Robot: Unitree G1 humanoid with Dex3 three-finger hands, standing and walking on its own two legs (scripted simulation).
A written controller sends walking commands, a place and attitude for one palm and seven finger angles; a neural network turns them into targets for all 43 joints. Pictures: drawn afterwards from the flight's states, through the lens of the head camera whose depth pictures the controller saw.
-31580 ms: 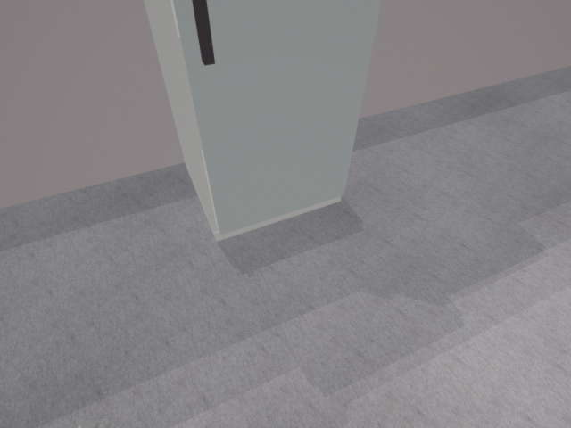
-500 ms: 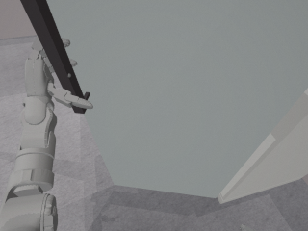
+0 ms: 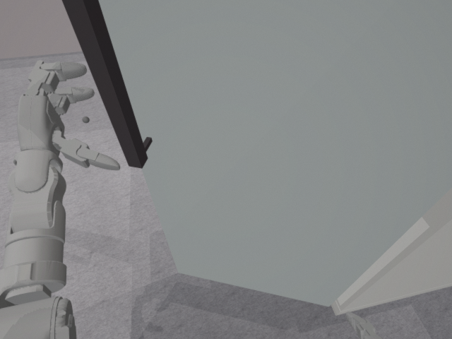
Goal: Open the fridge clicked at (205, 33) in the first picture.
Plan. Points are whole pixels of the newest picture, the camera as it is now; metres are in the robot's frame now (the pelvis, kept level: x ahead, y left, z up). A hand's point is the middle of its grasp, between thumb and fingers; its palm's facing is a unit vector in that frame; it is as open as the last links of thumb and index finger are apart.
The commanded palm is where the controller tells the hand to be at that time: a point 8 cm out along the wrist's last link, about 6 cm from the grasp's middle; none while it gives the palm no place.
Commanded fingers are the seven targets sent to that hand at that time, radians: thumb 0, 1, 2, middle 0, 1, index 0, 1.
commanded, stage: slip the hand off the handle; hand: left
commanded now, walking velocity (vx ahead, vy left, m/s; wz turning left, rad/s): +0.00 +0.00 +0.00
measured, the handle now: (121, 84) +0.43 +0.20 +0.24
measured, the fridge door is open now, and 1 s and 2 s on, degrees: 65 65 65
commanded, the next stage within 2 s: draw the hand back to the body in 0.86 s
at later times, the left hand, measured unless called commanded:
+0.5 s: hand (58, 144) +0.33 +0.27 +0.21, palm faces +0.27 -0.95 -0.16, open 14.7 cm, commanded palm +0.28 +0.31 +0.20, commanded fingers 0.00 -0.55 0.20 -0.25 -1.15 -0.25 -1.15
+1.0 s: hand (37, 184) +0.25 +0.26 +0.21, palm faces +0.29 -0.94 -0.18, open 14.7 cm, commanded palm +0.22 +0.30 +0.20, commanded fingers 0.00 -0.55 0.20 -0.25 -1.15 -0.25 -1.15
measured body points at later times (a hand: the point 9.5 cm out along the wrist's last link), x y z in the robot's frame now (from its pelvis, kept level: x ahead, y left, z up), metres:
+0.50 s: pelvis -0.01 +0.00 +0.00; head +0.00 -0.01 +0.45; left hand +0.31 +0.32 +0.21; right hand +0.12 -0.25 -0.10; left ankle -0.01 +0.10 -0.73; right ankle -0.02 -0.12 -0.73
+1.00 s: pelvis -0.02 -0.01 +0.00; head -0.03 -0.02 +0.45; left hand +0.23 +0.31 +0.22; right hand +0.18 -0.22 -0.08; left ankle -0.01 +0.10 -0.73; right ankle -0.02 -0.12 -0.73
